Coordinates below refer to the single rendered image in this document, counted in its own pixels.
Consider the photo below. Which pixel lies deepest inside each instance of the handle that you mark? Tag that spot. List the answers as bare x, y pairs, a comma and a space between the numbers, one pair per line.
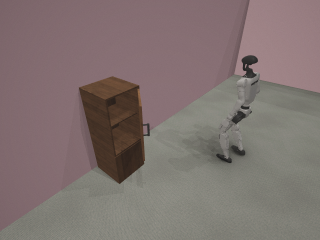
148, 129

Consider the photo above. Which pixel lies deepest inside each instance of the humanoid robot torso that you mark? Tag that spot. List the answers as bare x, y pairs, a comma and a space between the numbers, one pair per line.
250, 93

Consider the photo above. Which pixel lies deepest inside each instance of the robot right upper arm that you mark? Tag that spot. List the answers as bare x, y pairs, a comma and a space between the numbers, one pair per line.
258, 85

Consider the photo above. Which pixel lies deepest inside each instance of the left robot hand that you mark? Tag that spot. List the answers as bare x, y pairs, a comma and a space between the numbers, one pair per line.
224, 123

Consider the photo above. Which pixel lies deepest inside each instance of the cupboard door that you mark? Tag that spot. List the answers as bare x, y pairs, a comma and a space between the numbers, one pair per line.
141, 124

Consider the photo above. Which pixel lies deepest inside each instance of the left robot foot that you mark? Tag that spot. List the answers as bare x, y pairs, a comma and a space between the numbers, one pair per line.
222, 157

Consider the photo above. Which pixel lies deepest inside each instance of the robot left upper arm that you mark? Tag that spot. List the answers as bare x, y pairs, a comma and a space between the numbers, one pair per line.
241, 84

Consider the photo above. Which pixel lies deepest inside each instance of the left robot forearm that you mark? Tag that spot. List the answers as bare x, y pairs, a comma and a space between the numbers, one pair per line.
234, 111

